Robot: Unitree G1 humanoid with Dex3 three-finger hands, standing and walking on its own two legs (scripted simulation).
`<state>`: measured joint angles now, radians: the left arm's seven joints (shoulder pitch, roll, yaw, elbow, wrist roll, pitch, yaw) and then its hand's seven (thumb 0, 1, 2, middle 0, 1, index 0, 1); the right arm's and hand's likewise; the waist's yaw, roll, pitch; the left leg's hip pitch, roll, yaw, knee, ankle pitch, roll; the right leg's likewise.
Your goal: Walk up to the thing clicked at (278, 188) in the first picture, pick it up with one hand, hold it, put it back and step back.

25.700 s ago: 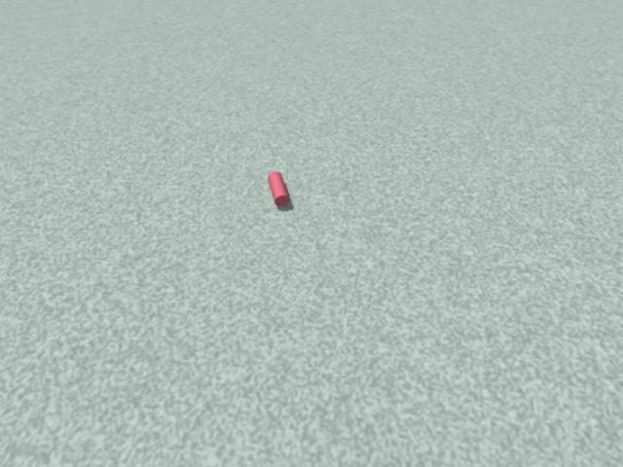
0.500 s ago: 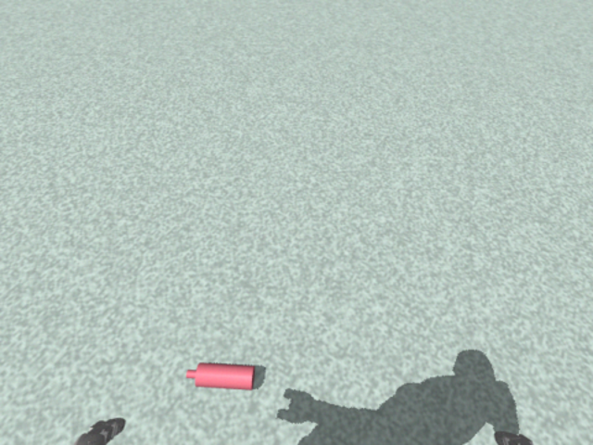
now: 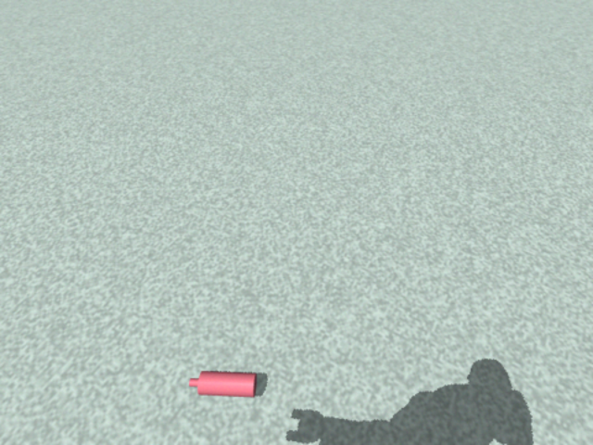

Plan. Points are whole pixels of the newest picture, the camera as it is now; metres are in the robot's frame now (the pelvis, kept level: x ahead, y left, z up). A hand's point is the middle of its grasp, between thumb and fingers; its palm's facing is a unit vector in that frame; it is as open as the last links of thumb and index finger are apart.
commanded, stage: walk up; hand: left
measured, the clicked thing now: (222, 383) +0.41 +0.25 -0.74
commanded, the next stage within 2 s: stand in 0.76 s
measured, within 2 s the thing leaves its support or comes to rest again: neither
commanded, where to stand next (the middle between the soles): +0.02 -0.01 m, yaw +1 degrees
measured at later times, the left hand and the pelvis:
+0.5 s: hand out of the picture +0.08 +0.25 -0.15, palm faces -0.04 -0.94 -0.33, open 7.4 cm; pelvis +0.00 +0.00 +0.00, yaw -1 degrees
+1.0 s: hand out of the picture +0.11 +0.25 -0.14, palm faces -0.04 -0.94 -0.34, open 7.4 cm; pelvis +0.01 +0.00 +0.01, yaw +0 degrees
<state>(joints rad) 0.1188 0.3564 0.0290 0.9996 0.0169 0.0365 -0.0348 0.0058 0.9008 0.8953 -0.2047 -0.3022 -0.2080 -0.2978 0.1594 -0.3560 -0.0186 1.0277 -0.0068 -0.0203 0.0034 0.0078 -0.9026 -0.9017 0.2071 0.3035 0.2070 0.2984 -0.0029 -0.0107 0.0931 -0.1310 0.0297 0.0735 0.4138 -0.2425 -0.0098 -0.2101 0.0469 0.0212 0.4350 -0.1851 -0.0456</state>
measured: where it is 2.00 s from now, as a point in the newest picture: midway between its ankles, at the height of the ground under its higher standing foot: outside the picture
